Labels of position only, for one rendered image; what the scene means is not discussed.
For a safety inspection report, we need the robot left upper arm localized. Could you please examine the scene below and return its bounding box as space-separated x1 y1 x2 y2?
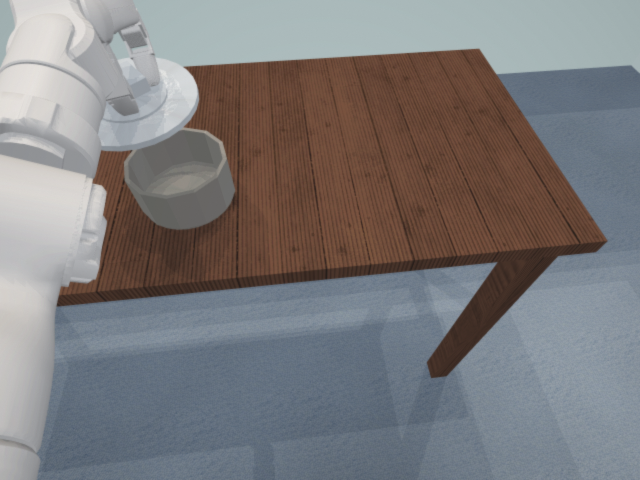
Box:
0 154 107 480

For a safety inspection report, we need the knob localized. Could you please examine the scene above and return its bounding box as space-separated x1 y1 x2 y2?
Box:
119 61 151 98

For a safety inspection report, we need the lid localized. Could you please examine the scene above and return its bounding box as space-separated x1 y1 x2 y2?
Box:
98 57 199 151

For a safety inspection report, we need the robot left forearm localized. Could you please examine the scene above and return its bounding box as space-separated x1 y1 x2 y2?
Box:
0 0 118 179

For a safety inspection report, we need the table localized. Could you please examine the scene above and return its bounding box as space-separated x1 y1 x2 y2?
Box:
56 49 607 378

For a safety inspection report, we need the pot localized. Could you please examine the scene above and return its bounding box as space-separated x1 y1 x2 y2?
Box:
124 127 235 230

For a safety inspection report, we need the robot left hand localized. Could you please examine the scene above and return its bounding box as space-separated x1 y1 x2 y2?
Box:
103 0 160 116

